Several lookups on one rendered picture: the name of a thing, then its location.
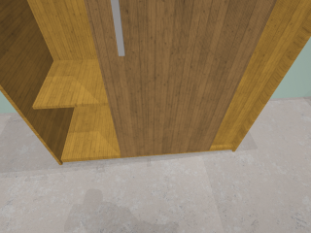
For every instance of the handle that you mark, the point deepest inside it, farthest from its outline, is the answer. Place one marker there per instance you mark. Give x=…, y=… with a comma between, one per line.
x=116, y=11

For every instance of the wardrobe door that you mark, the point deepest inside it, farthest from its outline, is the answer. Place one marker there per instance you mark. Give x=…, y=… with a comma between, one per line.
x=285, y=22
x=183, y=61

